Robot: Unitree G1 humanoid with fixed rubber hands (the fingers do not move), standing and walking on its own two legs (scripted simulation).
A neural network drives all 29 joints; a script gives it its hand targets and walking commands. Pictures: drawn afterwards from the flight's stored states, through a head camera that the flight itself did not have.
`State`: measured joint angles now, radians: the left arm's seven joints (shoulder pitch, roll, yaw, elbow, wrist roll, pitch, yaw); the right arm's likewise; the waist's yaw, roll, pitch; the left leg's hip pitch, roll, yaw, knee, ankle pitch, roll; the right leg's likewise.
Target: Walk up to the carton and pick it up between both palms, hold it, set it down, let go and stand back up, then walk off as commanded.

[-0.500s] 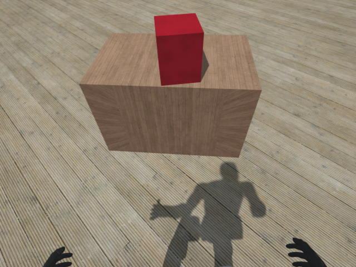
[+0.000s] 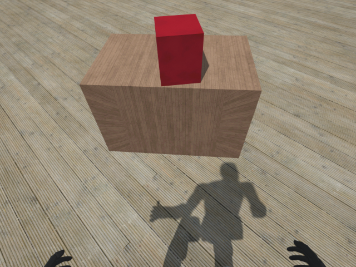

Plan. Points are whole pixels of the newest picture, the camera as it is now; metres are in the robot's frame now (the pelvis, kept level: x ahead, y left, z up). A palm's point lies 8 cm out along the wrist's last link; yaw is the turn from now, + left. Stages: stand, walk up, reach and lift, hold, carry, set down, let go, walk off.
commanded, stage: stand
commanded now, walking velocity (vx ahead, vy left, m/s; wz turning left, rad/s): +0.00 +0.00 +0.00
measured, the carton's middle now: (177, 50) +1.04 -0.01 -0.06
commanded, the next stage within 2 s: none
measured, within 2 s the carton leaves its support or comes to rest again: neither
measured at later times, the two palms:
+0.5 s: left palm out of the picture +0.10 +0.31 -0.09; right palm out of the picture +0.10 -0.29 -0.10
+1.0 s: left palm out of the picture +0.10 +0.31 -0.09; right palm out of the picture +0.10 -0.29 -0.10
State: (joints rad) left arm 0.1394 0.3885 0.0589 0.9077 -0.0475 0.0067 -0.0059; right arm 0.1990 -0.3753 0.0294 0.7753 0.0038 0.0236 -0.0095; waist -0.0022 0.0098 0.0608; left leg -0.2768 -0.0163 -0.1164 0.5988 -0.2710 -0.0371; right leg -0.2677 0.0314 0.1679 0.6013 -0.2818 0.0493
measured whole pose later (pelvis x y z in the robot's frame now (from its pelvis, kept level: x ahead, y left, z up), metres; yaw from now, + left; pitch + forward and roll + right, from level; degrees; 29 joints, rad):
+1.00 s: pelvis +0.00 +0.00 +0.00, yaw +0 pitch -3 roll +0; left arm 0.14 0.39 0.06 0.92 -0.05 0.01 0.00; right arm 0.20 -0.38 0.03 0.81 0.00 0.02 -0.01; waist 0.00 0.01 0.05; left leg -0.28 -0.02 -0.12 0.59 -0.26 -0.04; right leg -0.27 0.03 0.17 0.59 -0.27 0.05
